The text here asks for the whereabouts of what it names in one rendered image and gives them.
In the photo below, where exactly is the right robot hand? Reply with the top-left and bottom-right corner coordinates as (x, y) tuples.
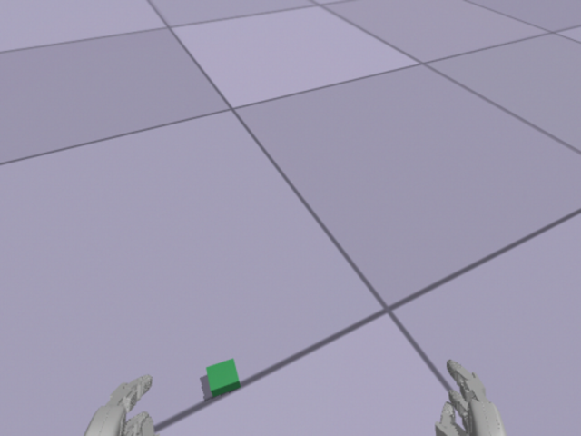
(435, 360), (507, 436)

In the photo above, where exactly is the small box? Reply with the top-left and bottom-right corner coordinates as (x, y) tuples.
(206, 359), (241, 397)

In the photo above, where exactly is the left robot hand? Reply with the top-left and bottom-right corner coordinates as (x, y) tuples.
(84, 375), (160, 436)

